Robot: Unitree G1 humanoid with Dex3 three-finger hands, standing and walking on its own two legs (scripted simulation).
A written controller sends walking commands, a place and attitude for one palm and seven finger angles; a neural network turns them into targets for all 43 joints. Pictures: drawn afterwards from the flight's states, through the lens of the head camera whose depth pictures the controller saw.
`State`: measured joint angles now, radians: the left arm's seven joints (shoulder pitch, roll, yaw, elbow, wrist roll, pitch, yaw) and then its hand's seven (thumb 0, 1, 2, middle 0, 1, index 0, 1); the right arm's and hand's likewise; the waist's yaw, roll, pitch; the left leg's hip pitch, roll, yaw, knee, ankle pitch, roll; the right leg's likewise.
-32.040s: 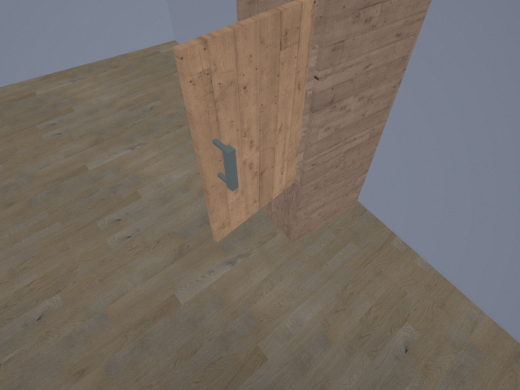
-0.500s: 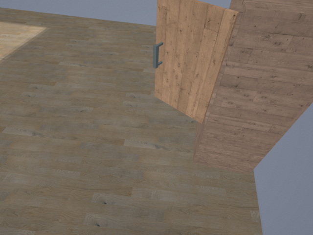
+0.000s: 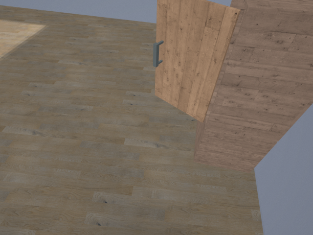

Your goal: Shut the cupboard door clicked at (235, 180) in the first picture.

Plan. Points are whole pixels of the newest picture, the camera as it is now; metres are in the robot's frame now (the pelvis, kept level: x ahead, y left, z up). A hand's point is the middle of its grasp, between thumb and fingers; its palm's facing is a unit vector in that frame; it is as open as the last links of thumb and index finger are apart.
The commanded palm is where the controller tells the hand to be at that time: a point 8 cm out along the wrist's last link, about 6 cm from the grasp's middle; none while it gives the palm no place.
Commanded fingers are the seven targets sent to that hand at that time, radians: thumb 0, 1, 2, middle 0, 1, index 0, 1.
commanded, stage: walk to a spot facing it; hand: left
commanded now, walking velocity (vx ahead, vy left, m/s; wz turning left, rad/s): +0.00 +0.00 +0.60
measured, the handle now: (158, 53) +0.93 +0.04 -0.03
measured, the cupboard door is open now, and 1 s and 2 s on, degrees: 62 62 62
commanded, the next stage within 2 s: none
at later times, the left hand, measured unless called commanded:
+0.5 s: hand out of the picture +0.01 +0.24 -0.19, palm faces +0.24 -0.94 -0.25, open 7.4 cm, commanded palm none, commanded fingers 0.00 0.90 0.90 -0.20 -0.30 -0.20 -0.30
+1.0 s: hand out of the picture -0.06 +0.17 -0.17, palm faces +0.52 -0.80 -0.29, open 7.4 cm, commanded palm none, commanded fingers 0.00 0.90 0.90 -0.20 -0.30 -0.20 -0.30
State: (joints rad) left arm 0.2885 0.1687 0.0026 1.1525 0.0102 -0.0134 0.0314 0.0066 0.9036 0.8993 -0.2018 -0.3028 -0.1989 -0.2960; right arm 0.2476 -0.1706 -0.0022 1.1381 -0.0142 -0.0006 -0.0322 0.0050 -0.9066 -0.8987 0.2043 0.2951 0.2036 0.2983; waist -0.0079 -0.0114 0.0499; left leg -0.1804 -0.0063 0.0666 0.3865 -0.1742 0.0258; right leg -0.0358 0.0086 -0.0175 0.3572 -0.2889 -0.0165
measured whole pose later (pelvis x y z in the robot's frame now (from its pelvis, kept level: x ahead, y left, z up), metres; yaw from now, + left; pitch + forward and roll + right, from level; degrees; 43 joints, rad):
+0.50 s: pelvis -0.01 +0.02 -0.02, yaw +14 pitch +0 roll -1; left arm 0.16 0.24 0.07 0.96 0.02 0.05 0.02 0.01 0.90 0.90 -0.20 -0.30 -0.20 -0.30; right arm 0.22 -0.20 -0.05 0.96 -0.03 0.04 -0.01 0.01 -0.91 -0.90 0.21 0.30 0.20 0.30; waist -0.03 -0.02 0.12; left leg -0.35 -0.05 0.02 0.57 -0.21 0.07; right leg -0.42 -0.05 -0.01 1.07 -0.45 0.04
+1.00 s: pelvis +0.00 -0.03 -0.01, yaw +34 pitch +0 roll +2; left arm 0.24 0.22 0.04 0.89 0.03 0.01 0.02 0.01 0.90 0.90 -0.20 -0.30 -0.20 -0.30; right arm 0.15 -0.27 -0.08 0.90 -0.02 0.09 0.03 0.01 -0.91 -0.90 0.20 0.29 0.20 0.30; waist -0.02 -0.01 0.13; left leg -0.46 0.01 0.03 0.94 -0.45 -0.06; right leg -0.20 -0.11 -0.12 0.54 -0.34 0.02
